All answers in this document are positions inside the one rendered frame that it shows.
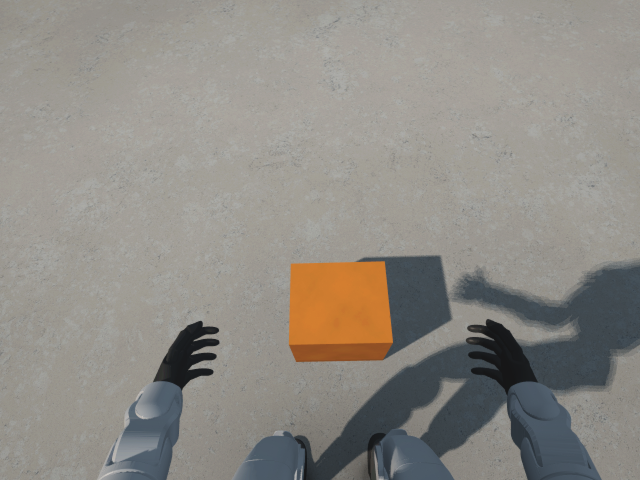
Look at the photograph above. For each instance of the left robot thigh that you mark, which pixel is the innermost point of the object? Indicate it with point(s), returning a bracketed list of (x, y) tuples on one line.
[(273, 458)]

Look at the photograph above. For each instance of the right robot thigh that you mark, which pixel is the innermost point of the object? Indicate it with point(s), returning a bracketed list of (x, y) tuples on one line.
[(404, 457)]

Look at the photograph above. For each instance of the robot left hand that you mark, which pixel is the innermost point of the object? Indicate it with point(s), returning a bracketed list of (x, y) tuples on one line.
[(175, 365)]

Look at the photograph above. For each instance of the robot right forearm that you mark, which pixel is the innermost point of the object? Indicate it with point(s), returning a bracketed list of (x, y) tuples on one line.
[(541, 429)]

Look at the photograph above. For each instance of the robot left forearm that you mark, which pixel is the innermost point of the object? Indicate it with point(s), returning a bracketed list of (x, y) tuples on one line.
[(143, 450)]

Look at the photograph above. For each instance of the carton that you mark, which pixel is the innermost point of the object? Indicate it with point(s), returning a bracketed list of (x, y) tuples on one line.
[(339, 312)]

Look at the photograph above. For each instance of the robot right hand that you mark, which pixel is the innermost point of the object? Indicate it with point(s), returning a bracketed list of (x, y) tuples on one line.
[(513, 365)]

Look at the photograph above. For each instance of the robot thigh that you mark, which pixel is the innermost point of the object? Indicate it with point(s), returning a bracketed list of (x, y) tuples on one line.
[(404, 457), (273, 458)]

